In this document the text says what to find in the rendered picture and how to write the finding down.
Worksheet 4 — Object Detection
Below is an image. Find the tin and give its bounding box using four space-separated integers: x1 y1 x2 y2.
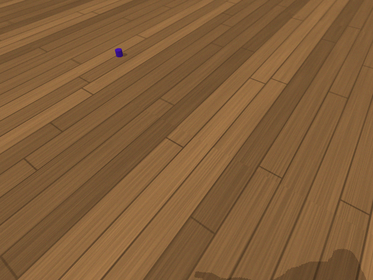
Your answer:
115 48 123 57

